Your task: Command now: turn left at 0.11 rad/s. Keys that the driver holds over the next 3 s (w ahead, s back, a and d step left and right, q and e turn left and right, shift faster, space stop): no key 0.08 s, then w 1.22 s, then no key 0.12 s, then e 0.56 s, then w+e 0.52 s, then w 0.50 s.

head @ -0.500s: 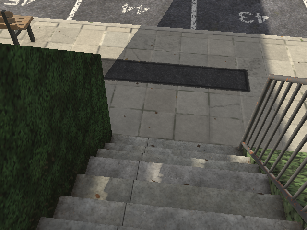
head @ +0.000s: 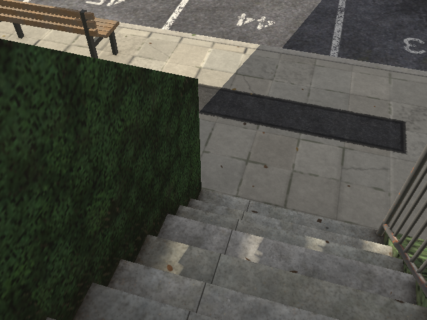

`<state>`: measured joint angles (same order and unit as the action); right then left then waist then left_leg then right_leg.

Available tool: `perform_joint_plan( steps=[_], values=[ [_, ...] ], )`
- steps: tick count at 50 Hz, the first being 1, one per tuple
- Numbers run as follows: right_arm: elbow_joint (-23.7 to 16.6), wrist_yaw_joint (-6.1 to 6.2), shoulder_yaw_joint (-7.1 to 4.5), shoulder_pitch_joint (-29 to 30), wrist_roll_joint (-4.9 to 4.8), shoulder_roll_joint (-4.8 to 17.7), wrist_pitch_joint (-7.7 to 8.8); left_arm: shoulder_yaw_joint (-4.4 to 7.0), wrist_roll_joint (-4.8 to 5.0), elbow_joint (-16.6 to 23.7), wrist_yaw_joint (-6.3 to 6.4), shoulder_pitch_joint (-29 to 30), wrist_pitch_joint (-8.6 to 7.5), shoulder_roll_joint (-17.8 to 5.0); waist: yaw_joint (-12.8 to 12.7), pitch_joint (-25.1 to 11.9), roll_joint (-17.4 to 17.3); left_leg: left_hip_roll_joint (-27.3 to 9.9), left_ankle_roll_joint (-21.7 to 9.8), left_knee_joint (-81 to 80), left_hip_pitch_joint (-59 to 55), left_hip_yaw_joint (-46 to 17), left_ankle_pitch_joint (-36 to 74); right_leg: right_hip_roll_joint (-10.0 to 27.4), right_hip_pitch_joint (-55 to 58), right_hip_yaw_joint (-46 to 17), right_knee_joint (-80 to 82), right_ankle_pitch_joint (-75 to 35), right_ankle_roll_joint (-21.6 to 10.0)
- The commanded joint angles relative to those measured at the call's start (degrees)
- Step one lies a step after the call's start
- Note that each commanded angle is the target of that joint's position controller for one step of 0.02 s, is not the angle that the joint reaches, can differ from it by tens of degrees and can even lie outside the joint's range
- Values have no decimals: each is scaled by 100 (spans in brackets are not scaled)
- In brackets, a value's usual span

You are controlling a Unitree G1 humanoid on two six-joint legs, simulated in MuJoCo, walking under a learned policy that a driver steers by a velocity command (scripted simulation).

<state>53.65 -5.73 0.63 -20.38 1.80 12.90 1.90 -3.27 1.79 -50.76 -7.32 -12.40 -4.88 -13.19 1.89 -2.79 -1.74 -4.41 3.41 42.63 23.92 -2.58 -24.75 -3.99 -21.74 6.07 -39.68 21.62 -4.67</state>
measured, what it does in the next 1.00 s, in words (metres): goes down: right foot 0.19 m lower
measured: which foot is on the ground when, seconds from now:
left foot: down 0.00-0.76, up 0.78-1.00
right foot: down 0.00-0.40, up 0.42-0.74, down 0.76-1.00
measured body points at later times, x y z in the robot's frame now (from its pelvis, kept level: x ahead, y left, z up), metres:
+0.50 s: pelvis +0.08 +0.03 -0.02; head +0.08 +0.03 +0.43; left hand +0.10 +0.31 -0.15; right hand +0.07 -0.24 -0.16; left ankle +0.00 +0.15 -0.71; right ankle +0.05 -0.07 -0.68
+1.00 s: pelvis +0.25 -0.06 -0.21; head +0.23 -0.09 +0.24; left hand +0.11 +0.14 -0.34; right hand +0.35 -0.29 -0.36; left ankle +0.39 +0.09 -0.77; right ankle +0.23 -0.11 -0.90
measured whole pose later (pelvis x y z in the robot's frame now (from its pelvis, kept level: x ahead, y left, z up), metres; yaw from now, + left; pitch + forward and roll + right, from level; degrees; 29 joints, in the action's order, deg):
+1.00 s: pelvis +0.25 -0.06 -0.21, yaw +0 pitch -3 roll +1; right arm 56.7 1.2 -2.4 -9.4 2.9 10.2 -1.6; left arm -1.3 -0.8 -64.2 -0.3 -33.9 -2.2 -7.8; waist -1.6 -0.1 -1.8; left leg 1.3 -1.5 85.6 54.0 -3.8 -4.4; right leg -3.4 -16.5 5.1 -48.4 28.9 -6.7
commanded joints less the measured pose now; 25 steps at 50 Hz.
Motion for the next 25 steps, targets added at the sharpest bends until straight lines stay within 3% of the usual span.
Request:
perform_joint_plan(
  steps=[1, 2, 3, 4, 5, 6, 7, 9, 10, 11, 12, 13, 14, 16, 18, 19, 20, 21, 22, 24, 25],
  values=[
    [-229, 128, -183, 363, -38, 662, 131, 405, -241, 329, 88, -126, -72, -1036, -410, 508, -186, 142, -331, -1510, 646, -13, 174, 747, 963, -1065, 1568, 984, -9],
    [-155, 133, -123, 332, -149, 469, 135, 383, -273, 327, 109, 35, -88, -826, -412, 712, -314, 98, -356, -1633, 589, -71, 438, 659, 914, -926, 1527, 613, -46],
    [-134, 111, -141, 294, -189, 490, 113, 380, -216, 231, 117, -62, -98, -746, -394, 728, -279, 132, -370, -1636, 489, -3, 556, 546, 1005, -789, 1533, 221, -57],
    [-88, 83, -170, 163, -147, 558, 94, 380, -151, 195, 107, -81, -95, -656, -351, 662, -193, 154, -360, -1638, 396, 86, 726, 433, 1151, -700, 1537, -281, -60],
    [-46, 99, -223, -18, -112, 663, 76, 433, -144, 188, 106, -88, -78, -738, -297, 502, -59, 175, -403, -1693, 302, 143, 398, 415, 1339, -704, 1632, -137, -125],
    [-65, 161, -324, -58, -20, 904, 70, 573, -216, 207, 166, -127, -72, -992, -315, 526, -29, 223, -553, -1652, 383, 204, -278, 412, 1424, -727, 1679, 607, -281],
    [-73, 230, -383, -111, 76, 970, 88, 685, -298, 203, 253, -204, -91, -1145, -323, 610, 52, 211, -757, -1570, 470, 207, -899, 501, 1378, -863, 1734, 1414, -474],
    [-57, 342, -319, -246, 159, 638, 154, 741, -418, 180, 453, -446, -164, -950, -379, 708, 216, 120, -1096, -1275, 575, 160, -1095, 875, 1388, -1369, 1813, 1990, -906],
    [-106, 377, -270, -153, 170, 465, 191, 738, -432, 149, 555, -641, -206, -796, -465, 650, 310, 129, -1145, -992, 695, 224, -753, 1117, 1605, -1712, 1853, 1906, -1102],
    [-179, 561, -372, 431, -281, 476, 16, 609, -193, 66, 604, -474, 280, -472, -470, 625, 168, 362, -776, -783, 459, 504, 928, 1268, 1701, -1626, 1402, -269, -583],
    [-228, 631, -357, 364, -234, 461, -67, 639, -163, 132, 660, -520, 454, -537, -384, 311, 126, 402, -727, -689, 174, 472, 1149, 1263, 1843, -1499, 1000, -1437, -480],
    [-233, 631, -368, 107, -169, 488, -94, 719, -171, 78, 684, -692, 529, -823, -353, 180, 474, 422, -725, -559, -64, 505, 1199, 1224, 1730, -1411, 675, -1686, -451],
    [-153, 630, -421, 81, -168, 640, -118, 745, -218, 34, 681, -862, 576, -887, -414, 245, 428, 437, -710, -341, -151, 475, 1118, 1111, 1592, -1367, 520, -1528, -412],
    [-76, 636, -459, 19, -174, 686, -164, 797, -283, -93, 706, -1017, 611, -985, -371, 586, 533, 492, -730, -160, -184, 470, 920, 1017, 1046, -1395, 361, -783, -334],
    [78, 701, -504, -264, -193, 825, -148, 809, -319, -51, 761, -901, 571, -976, -146, 718, 224, 388, -893, -57, -547, 87, 1113, 826, 226, -1310, -332, -513, -276],
    [242, 715, -542, -625, -226, 959, -130, 770, -324, 42, 758, -682, 539, -820, 65, 633, -236, 143, -1114, -326, -1175, -414, 1385, 533, -509, -862, -945, -335, -91],
    [477, 723, -618, -1142, -245, 1246, -111, 743, -363, 216, 763, -336, 502, -670, 364, 544, -897, -467, -1524, -850, -1986, -1414, 1788, 208, -1559, -264, -1804, 418, 155],
    [660, 697, -645, -1579, -211, 1420, -60, 774, -425, 482, 782, 292, 503, -736, 709, 770, -1162, -1283, -2051, -1384, -2623, -2598, 2288, 191, -2948, -311, -2526, 2432, 213],
    [686, 687, -657, -1650, -200, 1461, 12, 804, -414, 587, 807, 581, 501, -791, 799, 984, -610, -1574, -2265, -1428, -2892, -3108, 2662, 413, -3668, -736, -2747, 2256, 216],
    [683, 714, -689, -1161, -33, 1411, 14, 823, -352, 357, 819, 78, 490, -764, 442, 940, -286, -1576, -2090, -1229, -2538, -2744, 2387, 820, -3351, -1100, -2764, 804, 242],
    [607, 705, -664, -807, -46, 1273, 14, 842, -350, 244, 810, -186, 528, -767, 206, 890, -316, -1414, -1963, -1132, -1994, -2445, 2446, 806, -2891, -978, -2910, 365, 299]
  ],
)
